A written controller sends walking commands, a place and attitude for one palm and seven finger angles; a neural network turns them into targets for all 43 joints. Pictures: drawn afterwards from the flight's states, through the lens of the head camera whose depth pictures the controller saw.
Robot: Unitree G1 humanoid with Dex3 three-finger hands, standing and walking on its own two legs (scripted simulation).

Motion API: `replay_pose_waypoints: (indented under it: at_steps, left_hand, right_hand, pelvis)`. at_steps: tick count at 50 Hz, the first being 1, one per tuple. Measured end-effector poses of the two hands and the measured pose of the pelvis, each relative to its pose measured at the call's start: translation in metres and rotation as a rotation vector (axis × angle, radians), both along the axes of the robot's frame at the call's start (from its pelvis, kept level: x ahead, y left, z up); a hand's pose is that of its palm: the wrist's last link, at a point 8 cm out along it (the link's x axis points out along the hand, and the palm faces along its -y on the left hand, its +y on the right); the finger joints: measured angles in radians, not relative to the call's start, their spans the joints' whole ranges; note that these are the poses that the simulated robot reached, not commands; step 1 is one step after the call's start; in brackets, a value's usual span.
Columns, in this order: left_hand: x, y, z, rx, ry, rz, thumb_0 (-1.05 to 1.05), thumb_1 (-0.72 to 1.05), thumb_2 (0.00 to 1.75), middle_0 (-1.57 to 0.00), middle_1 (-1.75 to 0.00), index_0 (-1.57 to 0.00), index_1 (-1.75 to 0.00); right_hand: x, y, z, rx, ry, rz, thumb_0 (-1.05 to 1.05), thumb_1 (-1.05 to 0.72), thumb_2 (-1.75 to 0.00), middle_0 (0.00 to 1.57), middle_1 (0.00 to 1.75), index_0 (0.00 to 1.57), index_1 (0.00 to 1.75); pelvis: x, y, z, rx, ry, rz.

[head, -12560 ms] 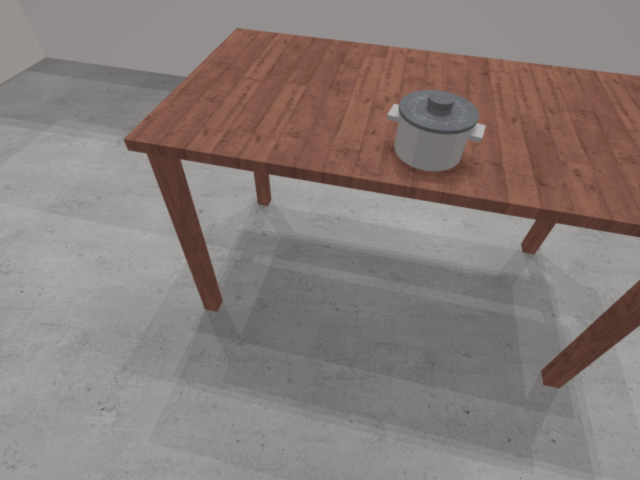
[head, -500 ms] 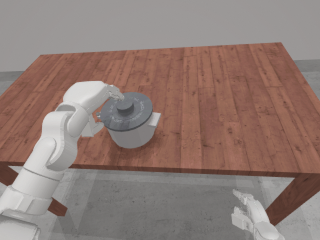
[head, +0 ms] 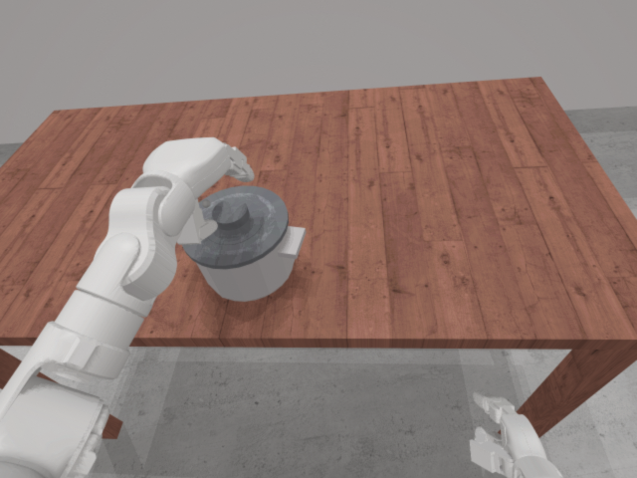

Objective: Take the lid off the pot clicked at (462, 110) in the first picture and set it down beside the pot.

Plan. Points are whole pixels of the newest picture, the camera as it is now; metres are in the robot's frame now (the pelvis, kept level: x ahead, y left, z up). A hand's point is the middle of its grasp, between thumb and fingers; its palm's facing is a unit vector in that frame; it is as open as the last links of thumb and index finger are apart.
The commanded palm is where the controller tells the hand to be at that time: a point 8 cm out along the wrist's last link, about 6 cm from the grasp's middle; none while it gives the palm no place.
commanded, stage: move the open hand above the knob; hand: left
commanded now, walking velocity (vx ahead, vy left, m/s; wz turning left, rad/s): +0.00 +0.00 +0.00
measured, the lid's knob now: (230, 214) +0.44 +0.16 +0.09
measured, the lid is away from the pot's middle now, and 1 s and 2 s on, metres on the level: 0.00 0.00 0.00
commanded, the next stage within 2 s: lower the open fingers around the knob in 1.04 s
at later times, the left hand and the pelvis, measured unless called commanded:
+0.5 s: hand (215, 187) +0.43 +0.16 +0.16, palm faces -0.23 -0.06 -0.97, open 10.1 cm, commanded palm +0.41 +0.17 +0.23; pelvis +0.01 +0.01 +0.00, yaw +0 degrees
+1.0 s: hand (206, 194) +0.41 +0.16 +0.16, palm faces -0.19 -0.06 -0.98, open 10.1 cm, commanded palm +0.39 +0.17 +0.23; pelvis +0.00 +0.01 +0.00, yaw +1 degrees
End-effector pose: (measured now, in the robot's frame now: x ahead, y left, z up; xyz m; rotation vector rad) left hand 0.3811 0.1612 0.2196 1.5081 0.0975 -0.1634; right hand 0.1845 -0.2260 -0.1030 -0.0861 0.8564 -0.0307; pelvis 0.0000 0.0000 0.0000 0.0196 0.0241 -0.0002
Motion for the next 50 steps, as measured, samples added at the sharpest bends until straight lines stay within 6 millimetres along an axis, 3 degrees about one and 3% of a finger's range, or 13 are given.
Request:
replay_pose_waypoints:
  at_steps: [24, 34, 50]
  left_hand:
    - [0.041, 0.000, -0.006, 0.002, 0.064, 0.031, 0.00, -0.32, 1.49, -0.85, -0.09, -0.85, -0.08]
    - [0.039, -0.002, -0.004, -0.004, 0.036, 0.012, 0.00, -0.31, 1.49, -0.85, -0.09, -0.85, -0.08]
    - [0.019, 0.004, 0.000, -0.004, 0.020, 0.027, 0.00, -0.32, 1.49, -0.85, -0.09, -0.85, -0.08]
  right_hand:
    - [-0.014, 0.003, -0.006, -0.013, 0.060, -0.038, 0.01, -0.91, -0.90, 0.20, 0.30, 0.20, 0.30]
    - [-0.014, 0.007, -0.008, -0.002, 0.075, -0.031, 0.01, -0.91, -0.90, 0.20, 0.30, 0.20, 0.30]
    - [0.013, 0.018, 0.002, 0.013, -0.001, 0.021, 0.01, -0.91, -0.90, 0.20, 0.30, 0.20, 0.30]
  pelvis:
    - [0.006, 0.008, 0.000, -0.003, 0.027, -0.001]
    - [0.008, 0.011, 0.000, -0.004, 0.033, -0.001]
    - [0.005, 0.009, -0.001, -0.004, 0.021, 0.009]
